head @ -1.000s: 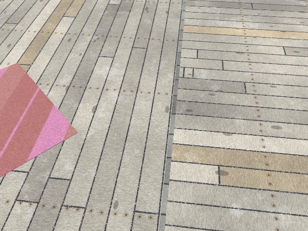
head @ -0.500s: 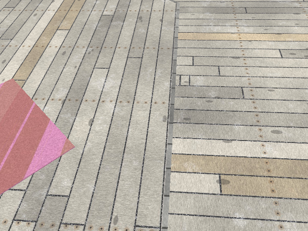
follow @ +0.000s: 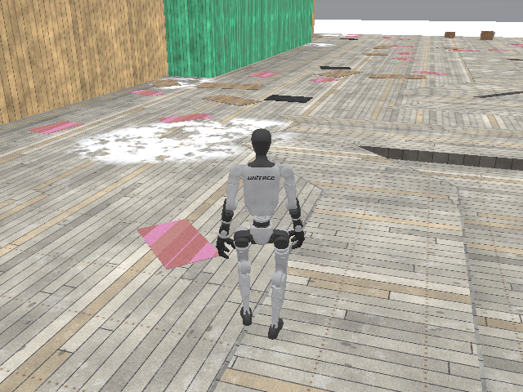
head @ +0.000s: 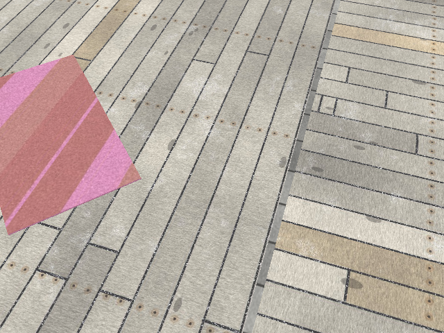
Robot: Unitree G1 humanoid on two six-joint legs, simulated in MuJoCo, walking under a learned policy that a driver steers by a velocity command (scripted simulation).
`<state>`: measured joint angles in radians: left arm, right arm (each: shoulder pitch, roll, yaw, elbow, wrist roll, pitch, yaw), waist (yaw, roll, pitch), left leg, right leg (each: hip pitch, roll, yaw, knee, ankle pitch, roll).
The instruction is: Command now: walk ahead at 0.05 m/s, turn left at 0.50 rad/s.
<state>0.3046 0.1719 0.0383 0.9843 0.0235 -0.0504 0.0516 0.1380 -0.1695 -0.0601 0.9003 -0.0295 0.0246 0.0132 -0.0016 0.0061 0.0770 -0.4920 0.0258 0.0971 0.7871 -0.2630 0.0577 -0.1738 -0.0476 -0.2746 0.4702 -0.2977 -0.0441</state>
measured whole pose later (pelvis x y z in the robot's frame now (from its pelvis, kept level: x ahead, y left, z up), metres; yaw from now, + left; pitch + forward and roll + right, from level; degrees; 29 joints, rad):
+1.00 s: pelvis +0.14 +0.07 -0.01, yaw +27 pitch +2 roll -1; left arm 0.46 0.20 0.04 0.91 0.00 -0.07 -0.01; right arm 0.05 -0.22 -0.04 0.74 -0.05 -0.02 0.05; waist 0.09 0.04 0.05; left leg -0.45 0.00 0.03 0.52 -0.08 0.05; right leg 0.02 -0.04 -0.11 0.37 -0.41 0.03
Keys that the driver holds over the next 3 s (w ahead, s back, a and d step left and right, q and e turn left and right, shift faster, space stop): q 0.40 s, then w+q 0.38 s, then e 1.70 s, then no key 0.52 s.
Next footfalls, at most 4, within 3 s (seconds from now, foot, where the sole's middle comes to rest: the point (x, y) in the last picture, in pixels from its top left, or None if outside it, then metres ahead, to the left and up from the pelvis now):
0.10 left None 0.10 0.10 -0.77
0.58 right None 0.10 -0.09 -0.77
1.00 left None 0.21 0.22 -0.77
1.48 right None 0.26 0.01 -0.77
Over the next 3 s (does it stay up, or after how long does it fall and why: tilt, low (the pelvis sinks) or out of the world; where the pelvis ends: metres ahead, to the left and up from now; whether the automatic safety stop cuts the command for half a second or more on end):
stays up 0.17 0.10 0.01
